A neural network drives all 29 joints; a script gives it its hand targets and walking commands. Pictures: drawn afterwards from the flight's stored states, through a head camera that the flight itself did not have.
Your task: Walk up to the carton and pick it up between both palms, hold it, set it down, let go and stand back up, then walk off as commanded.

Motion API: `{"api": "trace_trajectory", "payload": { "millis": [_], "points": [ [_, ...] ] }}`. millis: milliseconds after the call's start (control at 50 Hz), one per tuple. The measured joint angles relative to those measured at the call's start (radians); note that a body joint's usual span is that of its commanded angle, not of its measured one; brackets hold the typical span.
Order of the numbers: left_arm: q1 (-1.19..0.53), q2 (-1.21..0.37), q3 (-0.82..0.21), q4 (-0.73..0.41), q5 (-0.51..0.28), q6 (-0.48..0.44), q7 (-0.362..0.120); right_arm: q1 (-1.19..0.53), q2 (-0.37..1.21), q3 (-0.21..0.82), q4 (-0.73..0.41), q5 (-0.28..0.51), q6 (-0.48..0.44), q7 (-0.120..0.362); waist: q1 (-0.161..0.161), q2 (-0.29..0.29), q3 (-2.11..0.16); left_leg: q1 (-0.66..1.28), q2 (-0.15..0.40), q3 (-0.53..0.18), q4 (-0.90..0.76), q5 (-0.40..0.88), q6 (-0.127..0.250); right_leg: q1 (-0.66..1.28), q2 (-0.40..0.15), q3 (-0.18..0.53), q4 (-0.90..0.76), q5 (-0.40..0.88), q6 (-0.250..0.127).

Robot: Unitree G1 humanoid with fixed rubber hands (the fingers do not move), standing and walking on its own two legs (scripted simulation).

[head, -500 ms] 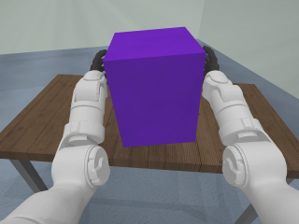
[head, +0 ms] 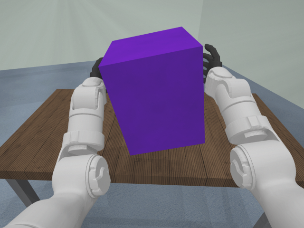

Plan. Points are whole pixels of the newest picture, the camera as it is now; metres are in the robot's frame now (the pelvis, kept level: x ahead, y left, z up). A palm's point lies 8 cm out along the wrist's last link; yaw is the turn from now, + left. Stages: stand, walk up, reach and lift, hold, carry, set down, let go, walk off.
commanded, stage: reach and lift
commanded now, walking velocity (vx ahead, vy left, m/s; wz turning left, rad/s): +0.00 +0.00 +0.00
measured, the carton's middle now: (156, 89) +0.40 -0.02 +0.24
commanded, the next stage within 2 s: hold in 0.40 s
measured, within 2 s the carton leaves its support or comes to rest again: neither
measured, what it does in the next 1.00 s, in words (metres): stands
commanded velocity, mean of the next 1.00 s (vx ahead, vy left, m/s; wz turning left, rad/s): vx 0.00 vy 0.00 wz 0.00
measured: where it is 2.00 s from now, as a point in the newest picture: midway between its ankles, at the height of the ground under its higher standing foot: outside the picture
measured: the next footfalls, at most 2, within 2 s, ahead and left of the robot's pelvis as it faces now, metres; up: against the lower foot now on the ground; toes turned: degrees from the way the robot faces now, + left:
none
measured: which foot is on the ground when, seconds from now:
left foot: down 0.00-1.00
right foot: down 0.00-1.00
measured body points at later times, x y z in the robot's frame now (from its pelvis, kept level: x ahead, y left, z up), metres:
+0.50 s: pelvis +0.01 +0.01 +0.00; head -0.09 +0.03 +0.44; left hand +0.39 +0.14 +0.28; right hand +0.38 -0.15 +0.31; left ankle -0.02 +0.12 -0.74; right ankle +0.04 -0.13 -0.74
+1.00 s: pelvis -0.02 -0.01 +0.00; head -0.12 +0.00 +0.44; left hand +0.37 +0.14 +0.31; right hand +0.37 -0.16 +0.35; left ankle -0.02 +0.12 -0.74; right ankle +0.04 -0.13 -0.74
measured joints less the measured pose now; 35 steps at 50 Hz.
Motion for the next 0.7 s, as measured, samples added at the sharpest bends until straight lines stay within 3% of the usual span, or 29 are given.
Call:
{"api": "trace_trajectory", "payload": {
  "millis": [340,500,700],
  "points": [
    [0.103,-0.031,-0.057,-0.204,-0.024,0.111,0.034,0.041,-0.032,0.058,-0.104,0.096,0.072,-0.016,-0.021,0.009,-0.025,0.018,0.004,0.002,0.029,-0.036,0.009,0.041,0.006,0.003,-0.024,-0.006,0.013],
    [0.040,-0.034,-0.013,-0.143,-0.013,0.122,0.028,-0.010,-0.042,0.053,-0.059,0.073,0.100,-0.012,-0.007,0.010,-0.019,0.018,-0.006,0.016,0.013,-0.018,0.016,0.024,-0.005,0.017,-0.013,0.000,0.016],
    [-0.007,-0.005,-0.033,-0.097,-0.030,0.124,0.028,-0.057,-0.055,0.055,-0.020,0.078,0.104,-0.012,0.005,0.008,-0.045,-0.021,-0.002,0.008,0.013,0.002,0.006,-0.010,0.000,0.010,-0.017,0.021,0.006]
  ]
}}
